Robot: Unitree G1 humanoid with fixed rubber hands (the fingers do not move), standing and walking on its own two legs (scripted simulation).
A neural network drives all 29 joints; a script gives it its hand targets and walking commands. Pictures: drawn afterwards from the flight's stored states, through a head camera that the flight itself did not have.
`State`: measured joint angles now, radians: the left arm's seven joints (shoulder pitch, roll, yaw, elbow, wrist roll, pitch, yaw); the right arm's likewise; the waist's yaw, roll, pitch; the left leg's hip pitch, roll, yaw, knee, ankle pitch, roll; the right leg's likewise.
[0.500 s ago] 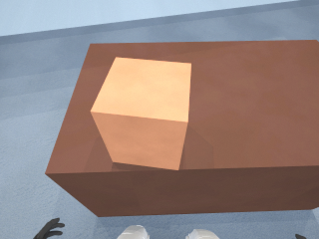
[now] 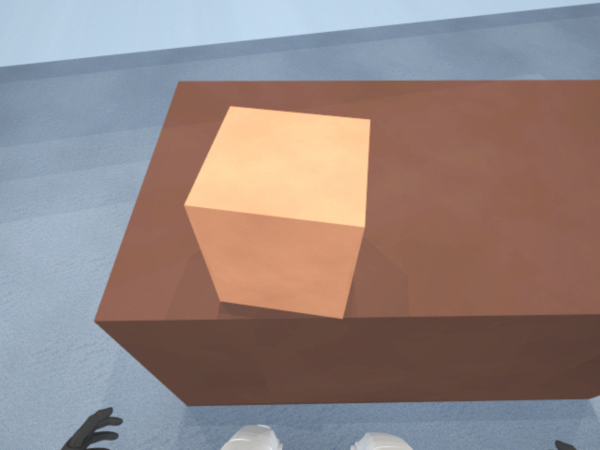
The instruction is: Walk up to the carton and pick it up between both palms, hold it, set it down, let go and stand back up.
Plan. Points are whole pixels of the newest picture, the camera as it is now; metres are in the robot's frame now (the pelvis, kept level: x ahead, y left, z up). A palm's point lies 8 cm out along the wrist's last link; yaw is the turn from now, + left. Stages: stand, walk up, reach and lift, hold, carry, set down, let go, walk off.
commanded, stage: walk up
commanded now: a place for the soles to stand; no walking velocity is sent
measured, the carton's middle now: (289, 217) +0.43 +0.06 +0.03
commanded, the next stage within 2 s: none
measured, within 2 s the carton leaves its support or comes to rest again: neither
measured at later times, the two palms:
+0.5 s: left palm out of the picture +0.10 +0.32 -0.09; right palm out of the picture +0.08 -0.34 -0.07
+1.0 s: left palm out of the picture +0.10 +0.32 -0.09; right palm out of the picture +0.08 -0.34 -0.07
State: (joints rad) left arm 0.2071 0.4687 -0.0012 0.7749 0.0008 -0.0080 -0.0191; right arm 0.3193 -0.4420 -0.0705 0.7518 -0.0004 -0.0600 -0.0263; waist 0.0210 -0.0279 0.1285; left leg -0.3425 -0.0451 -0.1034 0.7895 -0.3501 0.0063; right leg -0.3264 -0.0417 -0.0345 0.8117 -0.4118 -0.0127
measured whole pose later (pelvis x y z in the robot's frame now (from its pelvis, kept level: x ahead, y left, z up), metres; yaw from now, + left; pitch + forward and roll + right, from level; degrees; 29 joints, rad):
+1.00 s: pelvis +0.00 +0.00 +0.00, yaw +1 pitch -4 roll +0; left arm 0.20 0.47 0.00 0.77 0.00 -0.01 -0.02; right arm 0.32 -0.44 -0.07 0.75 0.00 -0.06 -0.02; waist 0.02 -0.03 0.13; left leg -0.34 -0.05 -0.12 0.79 -0.37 -0.01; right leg -0.32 -0.04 -0.04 0.80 -0.41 -0.01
